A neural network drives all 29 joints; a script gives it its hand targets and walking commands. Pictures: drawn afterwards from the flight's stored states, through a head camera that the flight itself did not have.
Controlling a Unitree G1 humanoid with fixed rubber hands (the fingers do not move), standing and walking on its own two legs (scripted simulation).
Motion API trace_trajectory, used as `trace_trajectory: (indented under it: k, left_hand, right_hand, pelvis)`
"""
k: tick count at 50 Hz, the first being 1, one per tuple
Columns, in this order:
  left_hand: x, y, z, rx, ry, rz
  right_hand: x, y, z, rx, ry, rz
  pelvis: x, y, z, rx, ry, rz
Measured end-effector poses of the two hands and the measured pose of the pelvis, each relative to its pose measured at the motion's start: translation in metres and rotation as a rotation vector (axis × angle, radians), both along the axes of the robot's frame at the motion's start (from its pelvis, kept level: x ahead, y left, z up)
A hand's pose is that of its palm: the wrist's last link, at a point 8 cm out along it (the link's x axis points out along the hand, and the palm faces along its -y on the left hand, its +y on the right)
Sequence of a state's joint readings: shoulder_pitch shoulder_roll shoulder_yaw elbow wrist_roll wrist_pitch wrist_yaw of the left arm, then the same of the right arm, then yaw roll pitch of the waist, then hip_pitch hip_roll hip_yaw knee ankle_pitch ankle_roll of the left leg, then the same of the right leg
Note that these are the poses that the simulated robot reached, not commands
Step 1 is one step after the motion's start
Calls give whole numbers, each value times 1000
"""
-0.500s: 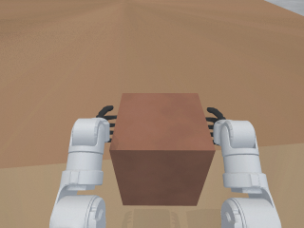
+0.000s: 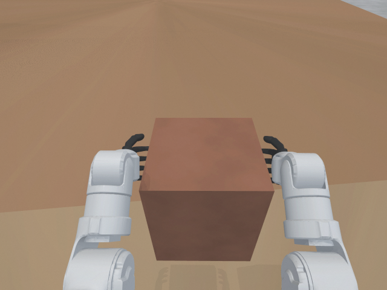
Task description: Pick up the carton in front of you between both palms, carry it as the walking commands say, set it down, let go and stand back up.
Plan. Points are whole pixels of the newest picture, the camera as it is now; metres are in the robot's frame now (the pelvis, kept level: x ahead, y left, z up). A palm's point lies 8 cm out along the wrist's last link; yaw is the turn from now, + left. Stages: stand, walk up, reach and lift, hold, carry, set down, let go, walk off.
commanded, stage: carry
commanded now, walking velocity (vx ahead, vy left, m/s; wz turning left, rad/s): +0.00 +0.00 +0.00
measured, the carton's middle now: (203, 190) +0.34 +0.00 +0.05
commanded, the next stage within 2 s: none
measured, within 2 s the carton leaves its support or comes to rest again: neither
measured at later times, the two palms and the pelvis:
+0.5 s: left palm (128, 165) +0.34 +0.15 +0.13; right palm (280, 168) +0.34 -0.15 +0.13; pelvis -0.01 +0.00 +0.00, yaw +0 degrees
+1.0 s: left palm (135, 116) +0.44 +0.15 +0.17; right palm (273, 118) +0.44 -0.15 +0.18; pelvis +0.09 +0.00 -0.02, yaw +0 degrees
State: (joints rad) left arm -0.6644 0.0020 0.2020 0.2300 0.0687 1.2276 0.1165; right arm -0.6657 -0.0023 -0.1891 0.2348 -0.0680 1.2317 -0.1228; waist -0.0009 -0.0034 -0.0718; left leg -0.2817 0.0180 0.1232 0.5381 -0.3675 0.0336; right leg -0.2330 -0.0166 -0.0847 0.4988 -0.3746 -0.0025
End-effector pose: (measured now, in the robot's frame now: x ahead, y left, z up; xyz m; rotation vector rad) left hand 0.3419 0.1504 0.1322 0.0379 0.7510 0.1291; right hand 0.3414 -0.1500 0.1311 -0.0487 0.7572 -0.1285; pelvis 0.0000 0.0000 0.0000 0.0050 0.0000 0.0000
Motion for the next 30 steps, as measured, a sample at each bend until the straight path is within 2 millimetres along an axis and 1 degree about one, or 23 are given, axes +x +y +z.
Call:
trace_trajectory:
  k: [30]
  left_hand:
    - [-6, 0, -1, -1, -1, 1]
  right_hand:
    - [-5, 0, -1, 2, -1, -1]
  pelvis:
    - [-6, 0, 0, 0, 2, 1]
